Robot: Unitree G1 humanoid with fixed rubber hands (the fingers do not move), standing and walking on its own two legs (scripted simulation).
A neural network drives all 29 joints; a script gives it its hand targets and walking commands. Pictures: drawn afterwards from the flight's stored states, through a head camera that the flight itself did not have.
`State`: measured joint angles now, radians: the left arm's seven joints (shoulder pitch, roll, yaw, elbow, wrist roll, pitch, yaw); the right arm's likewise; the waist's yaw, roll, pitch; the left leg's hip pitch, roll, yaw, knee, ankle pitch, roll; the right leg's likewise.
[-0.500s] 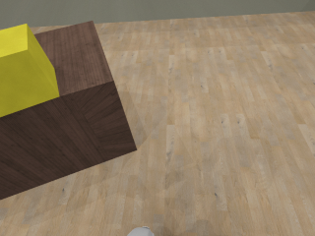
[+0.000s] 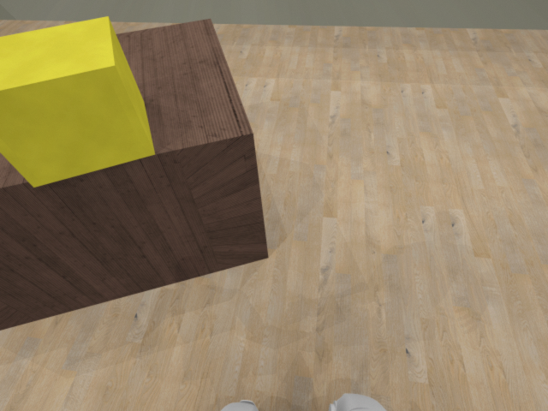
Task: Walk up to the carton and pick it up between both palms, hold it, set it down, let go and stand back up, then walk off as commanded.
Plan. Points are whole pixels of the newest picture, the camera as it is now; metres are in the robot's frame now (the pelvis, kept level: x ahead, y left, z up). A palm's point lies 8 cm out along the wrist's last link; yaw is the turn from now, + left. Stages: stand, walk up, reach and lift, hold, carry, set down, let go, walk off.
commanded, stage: walk up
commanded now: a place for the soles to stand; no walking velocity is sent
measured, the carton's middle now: (71, 101) +0.77 +0.47 +0.03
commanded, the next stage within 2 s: none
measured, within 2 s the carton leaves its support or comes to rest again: neither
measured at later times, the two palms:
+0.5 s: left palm out of the picture +0.08 +0.42 -0.10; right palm out of the picture +0.11 -0.24 -0.12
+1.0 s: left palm out of the picture +0.09 +0.46 -0.07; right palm (407, 379) +0.17 -0.19 -0.12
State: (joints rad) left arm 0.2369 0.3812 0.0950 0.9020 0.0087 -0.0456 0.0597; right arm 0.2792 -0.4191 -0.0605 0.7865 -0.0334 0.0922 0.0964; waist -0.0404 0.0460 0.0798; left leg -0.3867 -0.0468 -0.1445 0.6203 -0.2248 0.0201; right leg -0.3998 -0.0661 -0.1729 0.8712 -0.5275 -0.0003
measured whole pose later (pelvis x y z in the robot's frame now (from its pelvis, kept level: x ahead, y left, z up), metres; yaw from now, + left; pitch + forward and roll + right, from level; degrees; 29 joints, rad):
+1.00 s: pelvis +0.07 +0.12 +0.00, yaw +9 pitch +0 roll +1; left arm 0.24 0.39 0.09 0.90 0.01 -0.07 0.04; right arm 0.29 -0.43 -0.06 0.79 -0.03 0.07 0.07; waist -0.02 0.06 0.08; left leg -0.45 -0.02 -0.14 0.92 -0.42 -0.03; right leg -0.29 -0.09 -0.16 0.63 -0.33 -0.04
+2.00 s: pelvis +0.08 +0.15 -0.01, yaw +12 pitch -2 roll +1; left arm 0.22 0.39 0.09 0.90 0.01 -0.01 0.02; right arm 0.26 -0.41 -0.06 0.79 -0.03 0.04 0.02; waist 0.01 0.03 0.10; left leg -0.41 -0.05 -0.11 0.71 -0.29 0.00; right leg -0.30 -0.07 -0.14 0.71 -0.36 -0.03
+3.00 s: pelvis +0.08 +0.16 -0.01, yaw +15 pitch -2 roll +1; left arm 0.20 0.39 0.08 0.90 0.01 -0.02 0.01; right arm 0.24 -0.40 -0.06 0.79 -0.03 0.01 0.01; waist 0.02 0.02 0.12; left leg -0.35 -0.04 -0.11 0.71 -0.32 -0.01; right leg -0.27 -0.08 -0.14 0.69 -0.37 -0.03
